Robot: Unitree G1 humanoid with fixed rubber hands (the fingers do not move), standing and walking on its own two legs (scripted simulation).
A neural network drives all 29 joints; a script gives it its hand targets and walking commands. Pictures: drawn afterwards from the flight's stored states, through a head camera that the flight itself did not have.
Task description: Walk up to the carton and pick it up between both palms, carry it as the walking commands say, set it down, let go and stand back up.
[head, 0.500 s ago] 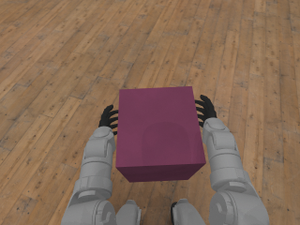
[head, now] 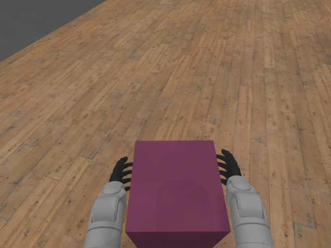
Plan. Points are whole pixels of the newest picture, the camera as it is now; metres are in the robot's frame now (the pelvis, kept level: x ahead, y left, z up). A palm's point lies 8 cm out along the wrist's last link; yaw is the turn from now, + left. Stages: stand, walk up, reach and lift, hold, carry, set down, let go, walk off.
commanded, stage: reach and lift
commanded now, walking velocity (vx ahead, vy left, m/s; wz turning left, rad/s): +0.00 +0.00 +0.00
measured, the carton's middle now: (174, 198) +0.29 +0.00 -0.06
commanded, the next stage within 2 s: hold in 1.40 s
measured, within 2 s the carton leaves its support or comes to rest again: neither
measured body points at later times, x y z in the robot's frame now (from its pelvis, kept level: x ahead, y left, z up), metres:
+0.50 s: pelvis -0.02 +0.00 +0.00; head -0.06 +0.00 +0.45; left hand +0.28 +0.14 +0.03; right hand +0.28 -0.16 +0.04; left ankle +0.00 +0.13 -0.74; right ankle +0.02 -0.13 -0.74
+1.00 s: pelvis -0.03 +0.00 +0.00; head -0.07 +0.00 +0.44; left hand +0.28 +0.14 +0.03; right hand +0.29 -0.15 +0.05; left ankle +0.00 +0.13 -0.74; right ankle +0.02 -0.13 -0.74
